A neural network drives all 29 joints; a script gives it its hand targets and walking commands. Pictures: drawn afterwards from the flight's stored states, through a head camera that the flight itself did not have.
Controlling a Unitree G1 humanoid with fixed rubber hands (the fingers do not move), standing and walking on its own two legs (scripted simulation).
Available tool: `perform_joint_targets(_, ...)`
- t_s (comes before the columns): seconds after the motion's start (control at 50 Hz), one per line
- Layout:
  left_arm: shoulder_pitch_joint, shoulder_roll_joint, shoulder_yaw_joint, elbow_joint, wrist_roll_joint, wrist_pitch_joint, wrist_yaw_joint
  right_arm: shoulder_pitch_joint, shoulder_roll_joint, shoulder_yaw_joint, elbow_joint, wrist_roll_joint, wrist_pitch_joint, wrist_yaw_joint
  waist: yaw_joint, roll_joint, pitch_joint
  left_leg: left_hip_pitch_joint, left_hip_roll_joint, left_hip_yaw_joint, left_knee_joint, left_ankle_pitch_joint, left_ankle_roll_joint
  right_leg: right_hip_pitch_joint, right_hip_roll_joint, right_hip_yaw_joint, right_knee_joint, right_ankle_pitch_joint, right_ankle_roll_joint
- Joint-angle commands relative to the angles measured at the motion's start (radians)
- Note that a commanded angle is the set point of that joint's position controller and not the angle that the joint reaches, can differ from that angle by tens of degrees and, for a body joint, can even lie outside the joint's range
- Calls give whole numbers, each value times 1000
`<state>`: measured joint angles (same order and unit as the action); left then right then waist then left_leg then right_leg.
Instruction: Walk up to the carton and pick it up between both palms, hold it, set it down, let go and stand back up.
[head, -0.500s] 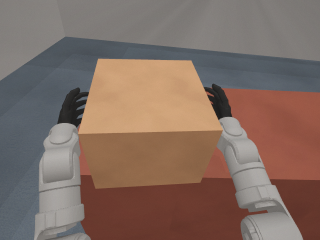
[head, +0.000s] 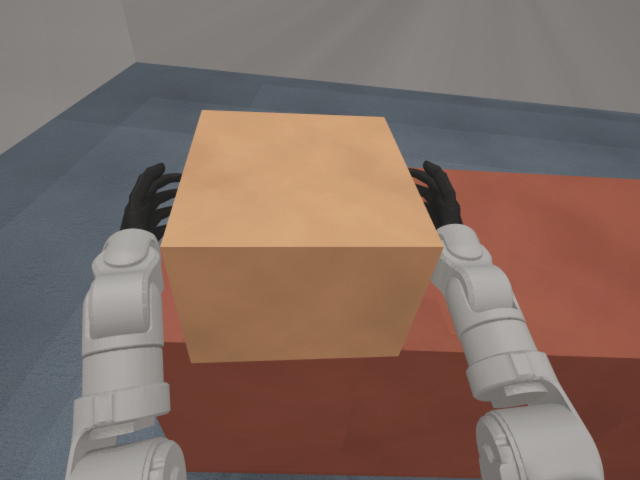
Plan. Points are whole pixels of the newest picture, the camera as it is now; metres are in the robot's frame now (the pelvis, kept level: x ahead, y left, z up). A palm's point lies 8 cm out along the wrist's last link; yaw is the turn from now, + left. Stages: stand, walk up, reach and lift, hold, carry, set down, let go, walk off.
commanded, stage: hold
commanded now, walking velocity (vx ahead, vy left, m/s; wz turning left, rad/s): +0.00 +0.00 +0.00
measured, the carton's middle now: (296, 228) +0.42 +0.00 +0.13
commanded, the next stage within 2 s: none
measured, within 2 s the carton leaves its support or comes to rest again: neither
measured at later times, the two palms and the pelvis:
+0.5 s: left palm (142, 237) +0.36 +0.18 +0.18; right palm (445, 227) +0.36 -0.17 +0.18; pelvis +0.00 +0.00 +0.00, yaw +0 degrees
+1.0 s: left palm (140, 235) +0.36 +0.18 +0.18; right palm (443, 224) +0.37 -0.17 +0.18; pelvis +0.00 +0.00 +0.00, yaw +0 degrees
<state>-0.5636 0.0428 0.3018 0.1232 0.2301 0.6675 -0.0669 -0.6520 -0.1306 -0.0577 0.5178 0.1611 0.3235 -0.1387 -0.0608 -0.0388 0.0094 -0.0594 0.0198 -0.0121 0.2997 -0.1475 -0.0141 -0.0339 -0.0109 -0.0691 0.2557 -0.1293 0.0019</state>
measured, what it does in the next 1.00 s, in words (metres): stands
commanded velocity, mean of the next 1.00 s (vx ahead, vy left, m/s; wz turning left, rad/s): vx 0.00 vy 0.00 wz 0.00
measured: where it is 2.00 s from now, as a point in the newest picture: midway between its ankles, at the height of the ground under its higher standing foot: outside the picture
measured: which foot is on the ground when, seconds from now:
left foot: down 0.00-1.00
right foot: down 0.00-1.00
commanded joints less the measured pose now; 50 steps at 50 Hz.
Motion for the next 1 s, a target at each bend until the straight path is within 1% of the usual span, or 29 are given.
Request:
perform_joint_targets(0.0,-594,-487,-463,-156,-162,-93,-125,-678,564,385,-351,116,-76,107,-11,29,-481,120,-85,36,31,333,-19,186,69,-4,24,321,43)
perform_joint_targets(0.04,-553,-464,-432,-143,-131,-77,-136,-632,537,372,-310,106,-61,109,-8,24,-406,100,-79,39,7,289,-18,175,65,-4,8,261,38)
perform_joint_targets(0.08,-540,-455,-430,-159,-121,-64,-143,-619,529,369,-311,107,-57,112,-9,30,-376,92,-76,41,-1,288,-23,176,65,-5,2,241,34)
perform_joint_targets(0.16,-565,-465,-475,-223,-144,-64,-139,-631,535,378,-375,129,-61,112,-20,60,-401,115,-79,36,21,349,-40,173,70,-10,11,282,28)
perform_joint_targets(0.24,-575,-471,-500,-243,-156,-67,-126,-624,528,375,-389,131,-56,118,-25,80,-401,129,-76,31,21,335,-46,135,71,-14,7,259,24)
perform_joint_targets(0.34,-576,-475,-497,-216,-154,-62,-122,-637,525,362,-366,114,-55,129,-18,70,-390,115,-68,32,0,257,-35,110,65,-14,-4,192,23)
perform_joint_targets(0.44,-598,-480,-481,-175,-154,-66,-122,-673,541,354,-343,99,-63,135,-8,49,-402,94,-68,38,-13,202,-17,111,60,-9,-8,159,25)
perform_joint_targets(0.54,-615,-479,-456,-132,-146,-72,-125,-697,557,346,-309,87,-69,135,0,33,-404,73,-71,43,-21,170,-3,123,55,-3,-9,144,28)
perform_joint_targets(0.62,-626,-479,-442,-111,-140,-76,-129,-706,565,339,-287,82,-73,134,1,31,-403,66,-73,45,-22,169,0,133,53,-1,-9,147,31)
perform_joint_targets(0.76,-635,-485,-444,-106,-137,-84,-132,-703,567,332,-272,83,-80,131,-8,43,-400,79,-75,43,-15,199,-8,135,56,-4,-7,162,31)
perform_joint_targets(0.94,-627,-495,-468,-131,-143,-88,-124,-692,555,335,-286,92,-85,133,-16,60,-404,108,-71,35,-2,244,-22,118,64,-12,-5,167,26)
perform_joint_targets(0.96,-556,-526,-540,-264,-182,-94,-113,-638,589,414,-429,131,-104,127,-14,67,-529,176,-72,36,34,360,-38,145,68,-9,18,277,31)
perform_joint_targets(0.98,-562,-507,-539,-269,-183,-94,-106,-649,565,426,-450,147,-100,116,-14,59,-527,195,-73,29,51,411,-36,139,69,-4,14,313,28)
